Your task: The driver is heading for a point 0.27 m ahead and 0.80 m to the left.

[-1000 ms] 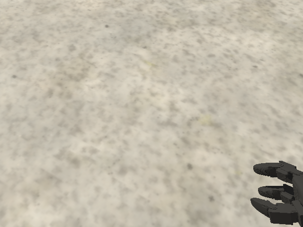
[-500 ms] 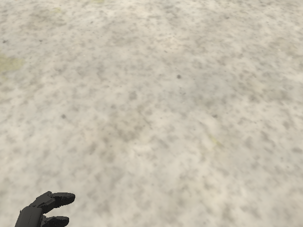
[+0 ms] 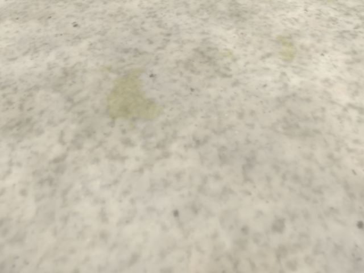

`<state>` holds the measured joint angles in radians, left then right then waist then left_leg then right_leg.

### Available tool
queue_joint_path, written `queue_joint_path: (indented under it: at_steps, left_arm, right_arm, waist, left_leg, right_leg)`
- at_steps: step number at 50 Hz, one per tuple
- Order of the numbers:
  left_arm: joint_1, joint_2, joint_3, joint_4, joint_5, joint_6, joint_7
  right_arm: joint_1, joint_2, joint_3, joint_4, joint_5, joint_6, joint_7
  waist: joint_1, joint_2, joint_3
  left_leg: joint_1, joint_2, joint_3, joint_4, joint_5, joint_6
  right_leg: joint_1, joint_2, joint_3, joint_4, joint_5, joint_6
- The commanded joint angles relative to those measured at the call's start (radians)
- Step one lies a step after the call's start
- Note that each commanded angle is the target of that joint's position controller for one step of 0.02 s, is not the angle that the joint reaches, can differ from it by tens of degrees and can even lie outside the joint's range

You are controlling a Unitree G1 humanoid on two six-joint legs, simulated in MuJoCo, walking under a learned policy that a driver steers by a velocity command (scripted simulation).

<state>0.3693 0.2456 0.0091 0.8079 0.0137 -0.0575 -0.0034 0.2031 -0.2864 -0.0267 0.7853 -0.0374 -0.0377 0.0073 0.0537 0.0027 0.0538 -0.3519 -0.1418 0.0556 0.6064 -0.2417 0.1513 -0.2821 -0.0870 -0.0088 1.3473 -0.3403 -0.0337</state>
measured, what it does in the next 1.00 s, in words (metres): walks ahead, turning left: right foot, then left foot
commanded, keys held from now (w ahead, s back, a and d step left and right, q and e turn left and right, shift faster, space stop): w+shift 0.16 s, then w+q+shift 0.84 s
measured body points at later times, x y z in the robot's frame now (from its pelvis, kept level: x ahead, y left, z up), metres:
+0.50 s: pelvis +0.49 -0.03 +0.01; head +0.50 -0.02 +0.46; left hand +0.49 +0.26 -0.11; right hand +0.65 -0.29 -0.09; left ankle +0.43 +0.07 -0.61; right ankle +0.49 -0.14 -0.72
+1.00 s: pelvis +0.94 +0.16 +0.01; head +0.96 +0.18 +0.46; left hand +1.01 +0.48 -0.05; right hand +1.09 -0.09 -0.11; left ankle +0.88 +0.14 -0.72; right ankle +1.17 +0.07 -0.65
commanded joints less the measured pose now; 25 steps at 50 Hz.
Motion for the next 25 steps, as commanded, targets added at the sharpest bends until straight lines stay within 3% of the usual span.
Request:
queue_joint_path:
  at_steps: [1,2,3,4,6,7,10,12,13,14,15,16,17,18,19,20,22,25]
  left_arm:
    - [0.009,0.123,0.022,-0.089,0.02,0.007,-0.015]
    - [-0.011,0.115,0.022,-0.089,0.028,0.018,-0.022]
    - [-0.063,0.1,0.018,-0.108,0.033,0.024,-0.029]
    - [-0.143,0.095,0.014,-0.131,0.035,0.025,-0.035]
    - [-0.275,0.077,0.001,-0.183,0.028,0.016,-0.043]
    - [-0.303,0.067,-0.006,-0.196,0.02,0.01,-0.049]
    - [-0.376,0.08,-0.006,-0.213,0.005,0.001,-0.051]
    - [-0.348,0.125,0.007,-0.212,0.018,0.002,-0.037]
    - [-0.274,0.161,0.021,-0.197,0.022,0.002,-0.024]
    - [-0.123,0.203,0.041,-0.155,0.018,0.001,-0.006]
    - [0.087,0.233,0.059,-0.097,0.018,0.003,0.015]
    - [0.257,0.317,0.086,-0.067,0.042,0.002,0.038]
    - [0.182,0.367,0.099,-0.074,0.06,-0.001,0.021]
    - [0.051,0.265,0.093,-0.109,0.045,0.001,0.006]
    - [-0.026,0.186,0.074,-0.107,0.039,-0.006,0.003]
    - [-0.038,0.144,0.067,-0.083,0.044,-0.011,0.0]
    - [-0.021,0.106,0.053,-0.031,0.041,-0.026,0.001]
    - [-0.017,0.083,0.048,0.016,0.008,-0.053,-0.017]
  right_arm:
    - [0.116,-0.12,-0.041,-0.002,0.011,-0.042,-0.026]
    - [0.128,-0.088,-0.032,0.012,0.021,-0.053,-0.023]
    - [0.146,-0.083,-0.03,0.027,0.033,-0.062,-0.02]
    - [0.153,-0.093,-0.033,0.034,0.035,-0.071,-0.015]
    - [0.166,-0.1,-0.033,0.045,0.034,-0.082,-0.005]
    - [0.162,-0.106,-0.035,0.046,0.037,-0.089,-0.001]
    - [0.236,-0.135,-0.037,0.088,0.055,-0.103,-0.001]
    - [0.242,-0.194,-0.048,0.101,0.046,-0.095,-0.01]
    - [0.245,-0.226,-0.055,0.107,0.034,-0.087,-0.016]
    - [0.234,-0.252,-0.06,0.112,0.016,-0.075,-0.02]
    - [0.181,-0.256,-0.061,0.109,0.005,-0.066,-0.022]
    - [0.189,-0.142,-0.036,0.085,-0.006,-0.071,-0.022]
    - [0.343,-0.027,-0.009,0.043,0.069,-0.077,-0.012]
    - [0.237,-0.127,-0.019,0.05,0.043,-0.069,-0.024]
    - [0.152,-0.133,-0.023,0.045,0.037,-0.059,-0.02]
    - [0.114,-0.114,-0.02,0.039,0.03,-0.048,-0.011]
    - [0.1,-0.049,-0.012,0.018,0.016,-0.014,0.014]
    - [-0.013,0.003,0.0,-0.052,0.014,0.023,0.04]
  waist:
    - [-0.017,-0.027,-0.05]
    - [-0.009,-0.019,-0.031]
    - [-0.011,-0.004,0.008]
    - [-0.025,-0.005,0.044]
    - [-0.045,0.002,0.099]
    - [-0.047,0.009,0.095]
    - [-0.081,-0.003,0.083]
    - [-0.052,0.013,0.018]
    - [-0.011,0.038,-0.052]
    - [0.067,0.052,-0.142]
    - [0.186,0.047,-0.22]
    - [0.216,-0.065,-0.335]
    - [0.057,-0.425,-0.499]
    - [0.057,-0.199,-0.367]
    - [0.042,-0.085,-0.209]
    - [0.022,0.016,-0.113]
    - [-0.033,-0.02,-0.034]
    - [-0.071,-0.059,0.053]
  left_leg:
    - [0.291,0.303,-0.42,-0.369,0.198,0.135]
    - [0.251,0.283,-0.394,-0.392,0.216,0.135]
    - [0.206,0.268,-0.358,-0.433,0.197,0.136]
    - [0.173,0.239,-0.314,-0.479,0.201,0.129]
    - [0.122,0.187,-0.222,-0.519,0.338,0.11]
    - [0.091,0.172,-0.188,-0.539,0.383,0.096]
    - [0.162,0.221,-0.203,-0.614,0.588,0.068]
    - [0.325,0.244,-0.204,-0.48,0.94,0.052]
    - [0.381,0.263,-0.216,-0.35,1.106,0.036]
    - [0.368,0.265,-0.225,-0.145,1.141,0.022]
    - [0.249,0.231,-0.211,0.123,1.015,0.012]
    - [0.067,0.154,-0.178,0.517,0.579,0.007]
    - [-0.22,0.0,-0.17,0.872,-0.183,-0.028]
    - [-0.323,0.086,-0.186,0.901,-0.091,-0.009]
    - [-0.344,0.147,-0.169,0.86,-0.008,-0.014]
    - [-0.326,0.182,-0.154,0.814,0.006,-0.014]
    - [-0.287,0.221,-0.145,0.78,-0.013,-0.024]
    - [-0.367,0.268,-0.118,0.701,0.028,-0.034]
  right_leg:
    - [-0.353,-0.06,0.052,-0.064,0.015,0.007]
    - [-0.348,-0.076,0.049,-0.112,-0.005,0.021]
    - [-0.368,-0.086,0.036,-0.178,-0.011,0.034]
    - [-0.389,-0.086,0.006,-0.248,0.039,0.041]
    - [-0.376,-0.071,-0.036,-0.443,0.214,0.037]
    - [-0.301,-0.056,-0.048,-0.554,0.325,0.027]
    - [-0.145,0.013,-0.08,-0.721,0.548,-0.016]
    - [-0.09,0.077,-0.083,-0.759,0.448,-0.038]
    - [-0.003,0.113,-0.072,-0.757,0.356,-0.046]
    - [0.162,0.132,-0.053,-0.741,0.25,-0.053]
    - [0.388,0.088,-0.03,-0.763,0.196,-0.058]
    - [0.596,-0.129,0.194,-0.734,-0.103,-0.069]
    - [0.753,-0.397,0.797,-0.993,-0.319,-0.182]
    - [0.627,-0.347,0.793,-1.076,-0.408,-0.168]
    - [0.472,-0.322,0.595,-1.07,-0.317,-0.157]
    - [0.337,-0.292,0.467,-1.093,-0.156,-0.143]
    - [0.176,-0.249,0.258,-1.135,-0.032,-0.106]
    - [0.105,-0.214,0.028,-1.213,0.125,-0.05]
